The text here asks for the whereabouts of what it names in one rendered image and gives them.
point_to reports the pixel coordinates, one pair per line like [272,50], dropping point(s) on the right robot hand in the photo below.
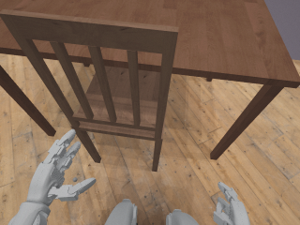
[234,213]

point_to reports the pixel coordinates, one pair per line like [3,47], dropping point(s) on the left robot hand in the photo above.
[52,171]

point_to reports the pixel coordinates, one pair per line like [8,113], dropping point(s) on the robot left forearm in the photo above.
[31,213]

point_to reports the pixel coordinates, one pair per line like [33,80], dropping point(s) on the left robot thigh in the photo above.
[124,213]

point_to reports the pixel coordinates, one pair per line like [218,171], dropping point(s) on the right robot thigh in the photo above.
[180,218]

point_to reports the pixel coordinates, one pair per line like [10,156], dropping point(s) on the robot thigh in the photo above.
[124,213]
[180,218]

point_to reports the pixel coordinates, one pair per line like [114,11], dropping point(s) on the chair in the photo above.
[126,102]

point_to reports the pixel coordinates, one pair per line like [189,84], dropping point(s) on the table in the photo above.
[230,40]

